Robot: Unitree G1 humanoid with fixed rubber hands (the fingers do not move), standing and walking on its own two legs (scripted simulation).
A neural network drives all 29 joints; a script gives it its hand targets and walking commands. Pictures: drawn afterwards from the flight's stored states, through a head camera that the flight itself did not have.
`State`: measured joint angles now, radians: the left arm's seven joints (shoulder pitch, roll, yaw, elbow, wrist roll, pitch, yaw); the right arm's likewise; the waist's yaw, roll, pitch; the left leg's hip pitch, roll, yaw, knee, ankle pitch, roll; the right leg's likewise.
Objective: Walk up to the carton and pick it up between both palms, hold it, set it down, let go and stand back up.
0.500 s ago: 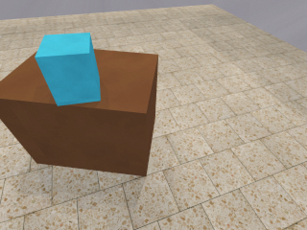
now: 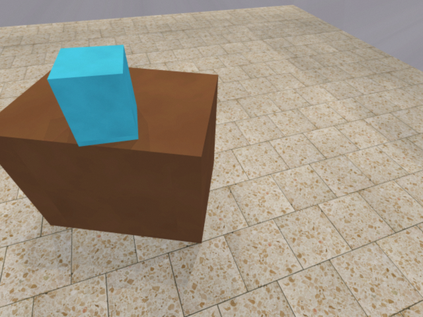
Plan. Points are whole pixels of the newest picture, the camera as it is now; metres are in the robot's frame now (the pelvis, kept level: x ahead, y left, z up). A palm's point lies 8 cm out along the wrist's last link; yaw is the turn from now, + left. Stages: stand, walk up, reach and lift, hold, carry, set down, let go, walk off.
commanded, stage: stand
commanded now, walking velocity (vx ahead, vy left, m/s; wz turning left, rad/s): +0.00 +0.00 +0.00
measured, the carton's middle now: (101, 95) +0.82 +0.39 -0.01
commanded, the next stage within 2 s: walk up in 1.24 s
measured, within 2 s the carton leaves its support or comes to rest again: neither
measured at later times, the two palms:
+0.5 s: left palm out of the picture +0.04 +0.28 -0.13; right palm out of the picture +0.08 -0.26 -0.13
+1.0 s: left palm out of the picture +0.05 +0.28 -0.13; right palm out of the picture +0.09 -0.26 -0.12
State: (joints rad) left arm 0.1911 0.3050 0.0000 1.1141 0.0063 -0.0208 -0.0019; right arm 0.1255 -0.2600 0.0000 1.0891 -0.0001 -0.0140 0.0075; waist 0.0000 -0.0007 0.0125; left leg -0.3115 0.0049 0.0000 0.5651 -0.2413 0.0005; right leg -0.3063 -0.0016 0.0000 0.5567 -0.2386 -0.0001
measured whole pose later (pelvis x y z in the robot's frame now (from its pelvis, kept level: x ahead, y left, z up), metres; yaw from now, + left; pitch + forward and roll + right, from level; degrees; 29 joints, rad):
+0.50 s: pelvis +0.00 +0.00 +0.00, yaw +0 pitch +0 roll +0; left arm 0.19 0.31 0.00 1.11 0.01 -0.02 0.00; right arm 0.13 -0.26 0.00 1.09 0.00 -0.02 0.01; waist 0.00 0.00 0.00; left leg -0.31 0.00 0.00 0.54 -0.23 0.00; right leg -0.31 0.00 0.00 0.53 -0.23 0.00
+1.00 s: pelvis +0.01 +0.00 +0.00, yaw +0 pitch +0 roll +0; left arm 0.19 0.31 0.00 1.11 0.01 -0.02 0.00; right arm 0.12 -0.26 0.00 1.10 0.00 -0.02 0.00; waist 0.00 0.00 -0.02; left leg -0.31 0.01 0.00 0.53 -0.23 0.00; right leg -0.31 0.00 0.00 0.52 -0.23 0.00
